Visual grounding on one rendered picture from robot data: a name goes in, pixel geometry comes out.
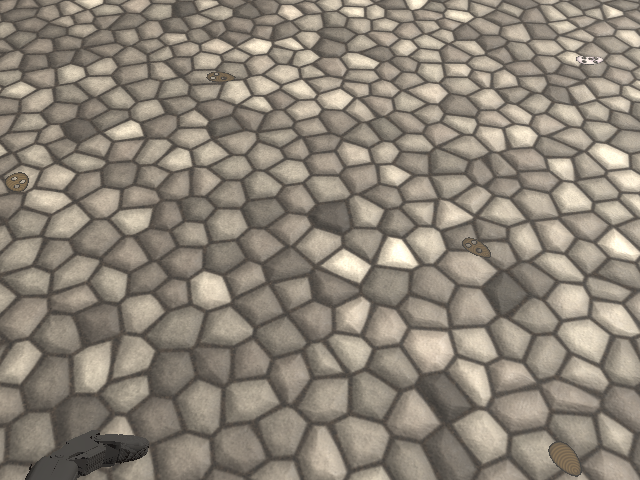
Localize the left robot hand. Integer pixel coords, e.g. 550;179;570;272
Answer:
25;430;149;480

